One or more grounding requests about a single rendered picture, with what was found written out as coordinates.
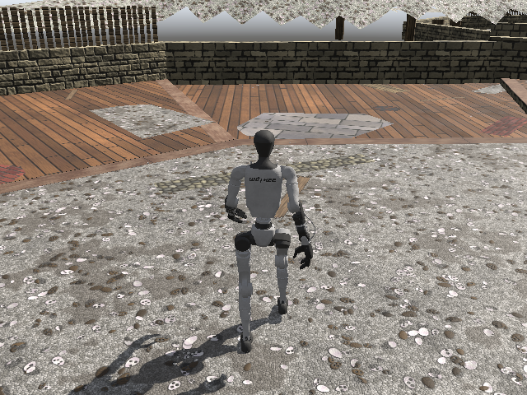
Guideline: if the left robot shin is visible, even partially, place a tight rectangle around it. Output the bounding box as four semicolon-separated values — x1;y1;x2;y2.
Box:
239;283;251;341

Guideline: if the left robot forearm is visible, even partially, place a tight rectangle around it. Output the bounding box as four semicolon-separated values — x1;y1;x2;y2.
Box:
225;195;236;216

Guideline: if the right robot forearm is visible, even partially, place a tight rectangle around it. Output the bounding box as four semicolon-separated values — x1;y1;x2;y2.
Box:
292;200;311;245

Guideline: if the right robot hand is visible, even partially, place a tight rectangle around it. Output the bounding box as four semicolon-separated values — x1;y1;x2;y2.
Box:
293;244;313;270

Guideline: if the robot right thigh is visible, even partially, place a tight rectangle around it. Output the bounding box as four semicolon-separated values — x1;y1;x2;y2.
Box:
274;228;291;269

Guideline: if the robot left upper arm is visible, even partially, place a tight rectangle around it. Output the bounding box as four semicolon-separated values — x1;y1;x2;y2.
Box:
226;165;247;207

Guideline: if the robot right upper arm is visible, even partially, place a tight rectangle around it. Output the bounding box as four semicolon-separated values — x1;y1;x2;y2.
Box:
281;165;300;213

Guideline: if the left robot hand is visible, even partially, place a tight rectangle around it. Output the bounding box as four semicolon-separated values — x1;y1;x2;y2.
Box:
228;207;247;223

